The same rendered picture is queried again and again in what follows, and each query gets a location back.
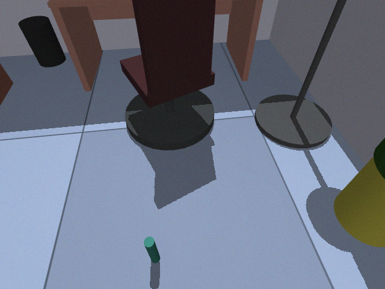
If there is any desk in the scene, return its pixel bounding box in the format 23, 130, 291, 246
47, 0, 263, 92

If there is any coat stand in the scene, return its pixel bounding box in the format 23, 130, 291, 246
254, 0, 347, 149

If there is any office chair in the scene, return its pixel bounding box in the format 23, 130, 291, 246
120, 0, 216, 151

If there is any potted plant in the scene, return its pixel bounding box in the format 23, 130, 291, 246
334, 138, 385, 247

